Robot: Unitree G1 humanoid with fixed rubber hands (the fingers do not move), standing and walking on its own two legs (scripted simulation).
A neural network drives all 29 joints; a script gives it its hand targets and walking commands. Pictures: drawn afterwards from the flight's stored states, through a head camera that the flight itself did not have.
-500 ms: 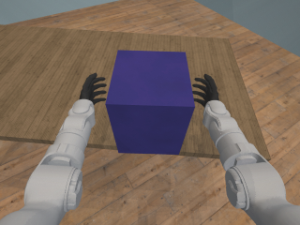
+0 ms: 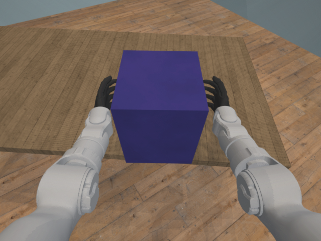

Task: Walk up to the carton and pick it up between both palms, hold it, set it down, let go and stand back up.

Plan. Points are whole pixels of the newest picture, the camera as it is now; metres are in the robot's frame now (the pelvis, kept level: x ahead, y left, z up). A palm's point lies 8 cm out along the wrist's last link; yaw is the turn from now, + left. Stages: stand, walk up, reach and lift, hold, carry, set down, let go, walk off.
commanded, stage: reach and lift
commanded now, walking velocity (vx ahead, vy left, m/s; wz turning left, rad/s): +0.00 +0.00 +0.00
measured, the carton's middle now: (159, 110) +0.46 +0.01 +0.04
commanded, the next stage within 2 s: none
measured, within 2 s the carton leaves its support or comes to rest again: leaves its support in 1.80 s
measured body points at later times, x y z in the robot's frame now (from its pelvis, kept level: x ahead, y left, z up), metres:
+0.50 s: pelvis +0.02 +0.01 +0.01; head +0.06 +0.01 +0.46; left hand +0.44 +0.16 +0.08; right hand +0.44 -0.13 +0.08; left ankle +0.00 +0.13 -0.73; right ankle +0.02 -0.11 -0.73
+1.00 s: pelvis +0.02 +0.01 +0.02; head +0.07 +0.02 +0.46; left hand +0.44 +0.16 +0.09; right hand +0.43 -0.13 +0.08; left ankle +0.00 +0.13 -0.73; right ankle +0.02 -0.11 -0.73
